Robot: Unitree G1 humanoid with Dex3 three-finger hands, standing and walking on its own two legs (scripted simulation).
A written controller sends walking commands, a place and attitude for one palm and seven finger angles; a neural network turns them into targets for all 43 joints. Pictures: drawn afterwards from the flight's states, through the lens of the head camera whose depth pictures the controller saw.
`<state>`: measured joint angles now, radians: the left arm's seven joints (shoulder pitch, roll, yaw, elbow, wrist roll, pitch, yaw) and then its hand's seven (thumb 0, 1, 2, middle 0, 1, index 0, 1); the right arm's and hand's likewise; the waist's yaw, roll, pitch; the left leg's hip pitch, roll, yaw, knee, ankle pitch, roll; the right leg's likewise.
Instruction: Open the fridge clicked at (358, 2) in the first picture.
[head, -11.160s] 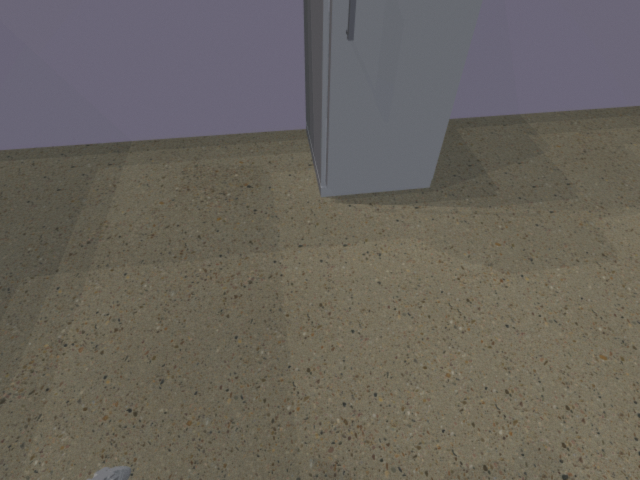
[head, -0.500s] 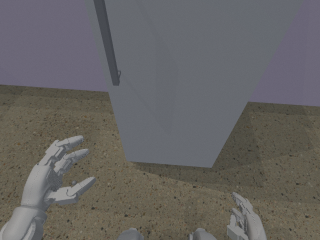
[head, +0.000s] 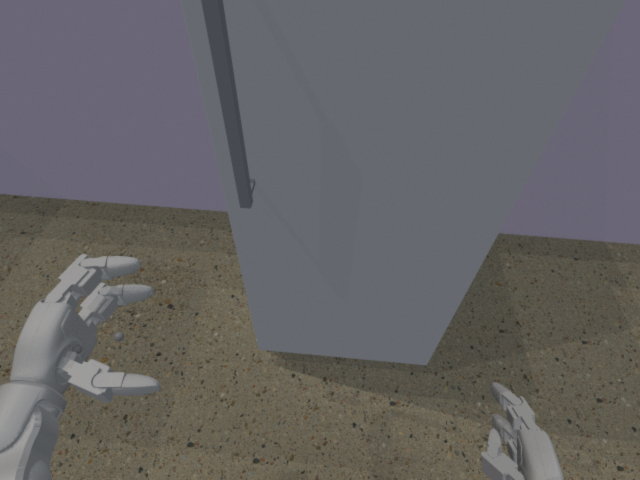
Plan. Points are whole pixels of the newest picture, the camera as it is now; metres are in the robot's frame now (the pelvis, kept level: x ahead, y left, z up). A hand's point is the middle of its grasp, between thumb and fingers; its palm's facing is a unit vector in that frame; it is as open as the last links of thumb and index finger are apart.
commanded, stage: raise the hand to about handle height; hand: left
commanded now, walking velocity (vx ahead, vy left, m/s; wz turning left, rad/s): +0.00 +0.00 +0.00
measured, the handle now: (232, 93) +0.55 +0.17 +0.21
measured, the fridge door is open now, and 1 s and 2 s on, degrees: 0 0 0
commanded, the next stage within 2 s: move the hooked fingers beside the handle in 0.90 s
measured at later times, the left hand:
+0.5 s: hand (89, 267) +0.28 +0.27 +0.15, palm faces +0.04 -1.00 -0.04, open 14.0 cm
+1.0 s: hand (97, 279) +0.27 +0.26 +0.15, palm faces +0.05 -1.00 -0.03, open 14.0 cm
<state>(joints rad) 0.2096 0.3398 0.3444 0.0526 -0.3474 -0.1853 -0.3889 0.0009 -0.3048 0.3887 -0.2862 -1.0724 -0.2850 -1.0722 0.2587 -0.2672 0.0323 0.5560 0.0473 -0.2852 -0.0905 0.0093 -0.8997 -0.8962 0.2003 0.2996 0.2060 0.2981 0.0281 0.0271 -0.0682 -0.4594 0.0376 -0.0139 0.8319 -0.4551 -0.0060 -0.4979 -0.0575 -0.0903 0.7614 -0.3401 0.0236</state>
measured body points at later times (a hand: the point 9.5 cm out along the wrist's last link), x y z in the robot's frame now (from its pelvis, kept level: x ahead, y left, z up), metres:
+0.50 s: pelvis +0.00 -0.01 +0.02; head +0.01 -0.01 +0.47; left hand +0.27 +0.33 +0.16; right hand +0.17 -0.24 -0.05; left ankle -0.02 +0.12 -0.71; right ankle +0.03 -0.14 -0.71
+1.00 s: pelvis +0.00 -0.01 +0.02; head -0.01 -0.02 +0.47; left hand +0.26 +0.31 +0.15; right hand +0.17 -0.25 -0.05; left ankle -0.02 +0.12 -0.71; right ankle +0.03 -0.14 -0.71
